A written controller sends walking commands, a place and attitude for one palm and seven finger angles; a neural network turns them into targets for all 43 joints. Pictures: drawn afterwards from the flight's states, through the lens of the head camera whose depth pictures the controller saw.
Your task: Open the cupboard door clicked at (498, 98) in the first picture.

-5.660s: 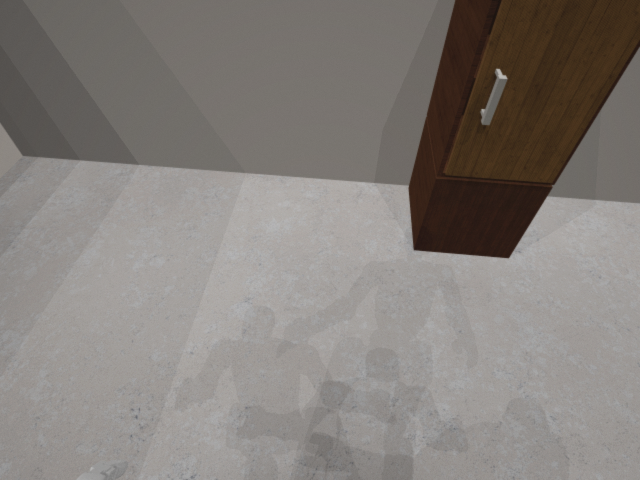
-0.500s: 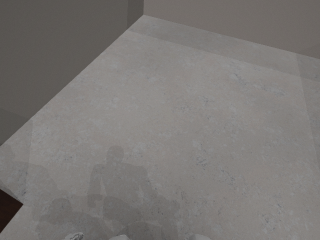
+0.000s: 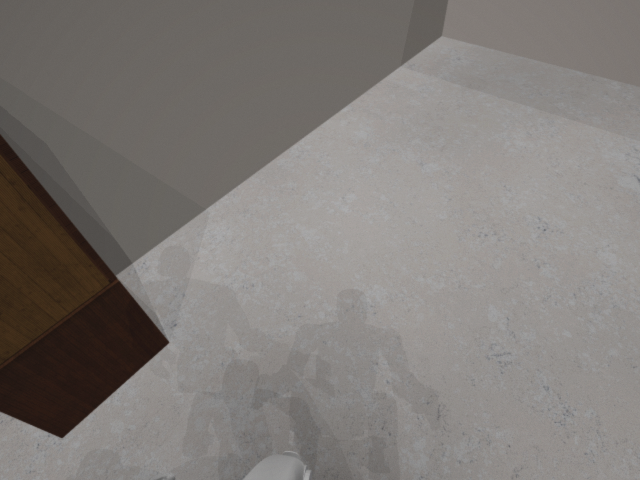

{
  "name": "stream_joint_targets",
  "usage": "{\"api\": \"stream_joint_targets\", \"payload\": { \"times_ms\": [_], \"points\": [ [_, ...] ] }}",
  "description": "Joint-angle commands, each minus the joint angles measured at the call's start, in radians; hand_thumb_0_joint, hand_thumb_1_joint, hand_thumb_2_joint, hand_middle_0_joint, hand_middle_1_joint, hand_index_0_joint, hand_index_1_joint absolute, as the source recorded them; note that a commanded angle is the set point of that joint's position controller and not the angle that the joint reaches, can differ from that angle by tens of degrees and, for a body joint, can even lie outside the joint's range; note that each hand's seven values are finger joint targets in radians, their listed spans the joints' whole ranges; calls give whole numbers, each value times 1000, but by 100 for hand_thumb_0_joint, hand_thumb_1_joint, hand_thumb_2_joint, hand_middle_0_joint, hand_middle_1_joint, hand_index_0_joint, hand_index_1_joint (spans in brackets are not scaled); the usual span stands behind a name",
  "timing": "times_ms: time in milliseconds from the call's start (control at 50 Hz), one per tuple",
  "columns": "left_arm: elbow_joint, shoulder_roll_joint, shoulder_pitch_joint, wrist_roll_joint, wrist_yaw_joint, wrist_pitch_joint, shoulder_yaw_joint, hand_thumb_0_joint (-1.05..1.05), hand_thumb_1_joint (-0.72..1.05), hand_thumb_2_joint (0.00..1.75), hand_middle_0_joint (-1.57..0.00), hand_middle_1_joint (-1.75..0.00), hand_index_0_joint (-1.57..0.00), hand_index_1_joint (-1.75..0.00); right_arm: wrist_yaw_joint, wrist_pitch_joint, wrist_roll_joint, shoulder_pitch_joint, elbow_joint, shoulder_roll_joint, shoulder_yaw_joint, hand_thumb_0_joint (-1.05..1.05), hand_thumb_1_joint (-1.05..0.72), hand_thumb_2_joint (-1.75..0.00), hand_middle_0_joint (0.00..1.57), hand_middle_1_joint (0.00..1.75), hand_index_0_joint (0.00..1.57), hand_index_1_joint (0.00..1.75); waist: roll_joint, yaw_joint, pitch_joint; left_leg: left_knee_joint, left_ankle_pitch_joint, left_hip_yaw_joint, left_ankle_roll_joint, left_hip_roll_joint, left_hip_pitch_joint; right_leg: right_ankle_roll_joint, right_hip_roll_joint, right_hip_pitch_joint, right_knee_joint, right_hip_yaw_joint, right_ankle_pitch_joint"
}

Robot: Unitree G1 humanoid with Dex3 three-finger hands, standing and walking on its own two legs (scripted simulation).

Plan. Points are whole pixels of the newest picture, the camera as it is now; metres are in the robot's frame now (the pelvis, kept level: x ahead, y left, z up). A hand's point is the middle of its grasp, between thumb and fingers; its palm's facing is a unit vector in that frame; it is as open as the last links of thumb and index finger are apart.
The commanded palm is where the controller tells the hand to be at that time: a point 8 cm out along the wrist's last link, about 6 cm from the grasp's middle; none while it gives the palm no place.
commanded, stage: turn to face it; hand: left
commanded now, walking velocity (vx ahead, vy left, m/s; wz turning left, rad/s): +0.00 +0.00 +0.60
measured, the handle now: out of the picture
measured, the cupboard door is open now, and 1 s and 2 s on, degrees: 0 0 0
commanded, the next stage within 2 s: take the last steps up to it in 1.44 s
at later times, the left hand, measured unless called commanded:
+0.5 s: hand out of the picture -0.04 +0.27 -0.17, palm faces +0.36 -0.90 -0.26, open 7.4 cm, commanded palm none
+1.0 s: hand out of the picture -0.05 +0.21 -0.14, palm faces +0.59 -0.76 -0.27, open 7.4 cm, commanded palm none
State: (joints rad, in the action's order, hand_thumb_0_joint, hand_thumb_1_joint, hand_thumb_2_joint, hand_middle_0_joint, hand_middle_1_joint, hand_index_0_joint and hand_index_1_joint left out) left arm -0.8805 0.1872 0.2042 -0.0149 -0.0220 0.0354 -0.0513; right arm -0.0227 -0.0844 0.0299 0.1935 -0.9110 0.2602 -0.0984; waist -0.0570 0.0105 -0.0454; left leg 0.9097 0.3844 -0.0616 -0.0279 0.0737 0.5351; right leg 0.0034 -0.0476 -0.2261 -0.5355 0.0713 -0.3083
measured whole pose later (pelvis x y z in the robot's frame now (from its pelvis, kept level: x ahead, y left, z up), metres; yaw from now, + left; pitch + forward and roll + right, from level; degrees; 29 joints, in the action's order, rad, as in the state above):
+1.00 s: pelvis -0.01 +0.00 +0.00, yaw +38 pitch -1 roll +2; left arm -0.87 0.18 0.19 -0.02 -0.02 0.02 -0.03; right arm -0.03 -0.09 0.02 0.21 -0.95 0.27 -0.09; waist -0.03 0.03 -0.08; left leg 1.05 0.41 0.01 -0.08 -0.03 0.46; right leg -0.01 -0.13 -0.19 -0.51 0.19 -0.29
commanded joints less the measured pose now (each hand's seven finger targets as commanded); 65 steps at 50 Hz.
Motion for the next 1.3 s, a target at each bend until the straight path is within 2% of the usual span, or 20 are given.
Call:
{"api": "stream_joint_targets", "payload": {
  "times_ms": [0,160,220,280,320,340,440,580,660,680,700,720,760,820,1020,1080,1100,1140,1180,1280],
  "points": [
    [95,174,-77,-8,-14,-46,-31,0,90,90,-20,-30,-20,-30,-15,22,-5,-6,71,73,-21,0,-90,-90,20,30,20,30,215,33,-18,299,-32,44,-37,-85,69,93,-251,-4,231,-102,223],
    [31,238,94,-16,-9,-38,-44,0,90,90,-20,-30,-20,-30,-16,26,-14,-157,96,47,7,0,-90,-90,20,30,20,30,278,-64,24,-31,55,143,-52,-101,-28,112,-306,149,155,-21,485],
    [23,256,92,-18,-8,-32,-56,0,90,90,-20,-30,-20,-30,-12,39,-21,-143,96,48,13,0,-90,-90,20,30,20,30,307,-66,69,-183,70,172,-34,-94,-117,105,-325,181,93,1,554],
    [24,252,72,-2,-1,-24,-62,0,90,90,-20,-30,-20,-30,-7,59,-14,-28,70,99,3,0,-90,-90,20,30,20,30,210,0,147,-509,-211,175,-4,-96,-363,10,-285,108,-118,101,517],
    [98,147,16,2,12,-21,-31,0,90,90,-20,-30,-20,-30,3,66,-15,97,53,290,-43,0,-90,-90,20,30,20,30,-247,72,197,-508,-911,-291,207,-498,-677,-104,-106,-378,-504,97,-349],
    [109,156,-58,-5,1,-8,-31,0,90,90,-20,-30,-20,-30,15,68,-17,153,16,268,-41,0,-90,-90,20,30,20,30,-167,101,199,-498,-913,-275,247,-491,-618,-96,-100,-389,-593,-8,-346],
    [56,154,-26,1,14,-7,-43,0,90,90,-20,-30,-20,-30,28,74,-8,-47,73,177,-11,0,-90,-90,20,30,20,30,-110,10,99,-528,-654,-119,176,-303,-413,-102,-72,-305,-575,-47,-125],
    [94,139,-77,6,6,-9,-35,0,90,90,-20,-30,-20,-30,23,63,-4,-13,71,185,-21,0,-90,-90,20,30,20,30,-108,28,93,-531,-546,-241,198,-288,-385,-98,-14,-222,-336,-55,-134],
    [89,142,-5,12,1,-25,-34,0,90,90,-20,-30,-20,-30,21,56,-6,-44,85,184,-29,0,-90,-90,20,30,20,30,-106,-12,117,-452,-586,-285,167,-246,-304,-83,32,-28,-63,-33,-25],
    [82,157,38,12,-2,-32,-38,0,90,90,-20,-30,-20,-30,19,55,-12,-54,90,171,-27,0,-90,-90,20,30,20,30,-69,-37,128,-405,-506,-273,133,-216,-230,-79,17,87,77,-37,79],
    [79,217,74,1,-9,-44,-49,0,90,90,-20,-30,-20,-30,14,57,-21,-36,98,120,-21,0,-90,-90,20,30,20,30,86,-53,149,-274,-295,-206,69,-136,-87,-44,-126,240,210,-168,116],
    [86,313,72,-15,-15,-50,-66,0,90,90,-20,-30,-20,-30,8,57,-23,-24,124,60,-9,0,-90,-90,20,30,20,30,359,-53,133,-31,161,0,-19,18,92,79,-413,294,256,-434,266],
    [103,265,1,-3,-17,-40,-55,0,90,90,-20,-30,-20,-30,7,34,-8,-40,99,108,-26,0,-90,-90,20,30,20,30,275,-28,69,264,155,-41,-8,-56,35,140,-397,55,274,-368,141],
    [121,186,-103,-7,-15,-43,-30,0,90,90,-20,-30,-20,-30,-13,23,-6,10,53,84,-19,0,-90,-90,20,30,20,30,222,29,8,339,-6,20,-33,-95,31,91,-273,7,232,-114,191],
    [35,251,74,-18,-12,-35,-50,0,90,90,-20,-30,-20,-30,-10,38,-20,-102,71,41,20,0,-90,-90,20,30,20,30,286,-63,70,-127,79,157,-36,-97,-108,117,-325,171,114,9,539],
    [20,257,55,-10,-8,-29,-56,0,90,90,-20,-30,-20,-30,-3,53,-18,-19,50,56,20,0,-90,-90,20,30,20,30,263,-14,105,-371,-88,186,-14,-85,-266,55,-300,129,4,70,522],
    [24,241,51,0,-5,-23,-54,0,90,90,-20,-30,-20,-30,-3,63,-15,33,37,97,11,0,-90,-90,20,30,20,30,168,19,136,-506,-238,154,4,-114,-412,8,-276,39,-116,101,438],
    [85,128,13,1,2,-15,-20,0,90,90,-20,-30,-20,-30,8,67,-12,134,24,266,-23,0,-90,-90,20,30,20,30,-260,67,157,-547,-850,-276,221,-501,-580,-93,-89,-333,-478,77,-377],
    [60,140,-56,2,-7,2,-28,0,90,90,-20,-30,-20,-30,32,68,-7,91,11,221,-13,0,-90,-90,20,30,20,30,-199,61,98,-568,-609,-234,231,-438,-445,-75,-90,-341,-612,-39,-290],
    [-19,137,38,-1,9,3,-27,0,90,90,-20,-30,-20,-30,36,80,-12,-26,36,137,18,0,-90,-90,20,30,20,30,-82,-5,69,-599,-520,-80,177,-312,-390,-86,-72,-268,-562,-36,-90]
  ]
}}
